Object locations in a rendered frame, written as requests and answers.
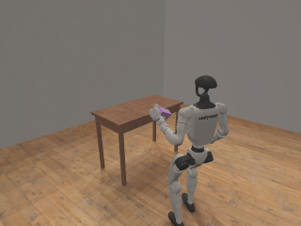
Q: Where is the robot head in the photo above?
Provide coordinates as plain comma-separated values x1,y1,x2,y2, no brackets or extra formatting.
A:
193,75,217,109

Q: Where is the robot right foot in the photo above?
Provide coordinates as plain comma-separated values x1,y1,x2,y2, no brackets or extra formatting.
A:
182,193,195,213

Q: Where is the robot right upper arm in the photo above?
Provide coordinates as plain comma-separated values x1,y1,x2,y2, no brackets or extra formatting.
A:
215,103,229,137

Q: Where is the sponge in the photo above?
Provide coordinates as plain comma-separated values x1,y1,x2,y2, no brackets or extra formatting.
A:
153,106,172,121

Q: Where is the right robot forearm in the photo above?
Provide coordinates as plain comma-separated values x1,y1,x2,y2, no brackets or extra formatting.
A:
211,132,226,142

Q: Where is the left robot forearm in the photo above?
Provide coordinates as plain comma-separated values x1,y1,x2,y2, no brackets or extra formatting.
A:
155,116,179,144

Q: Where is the left robot hand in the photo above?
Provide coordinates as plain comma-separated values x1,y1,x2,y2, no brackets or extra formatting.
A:
149,104,166,120

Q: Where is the table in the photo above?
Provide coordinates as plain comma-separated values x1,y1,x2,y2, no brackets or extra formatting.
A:
91,94,183,186

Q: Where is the robot left upper arm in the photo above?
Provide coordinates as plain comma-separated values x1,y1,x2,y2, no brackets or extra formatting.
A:
173,106,193,146

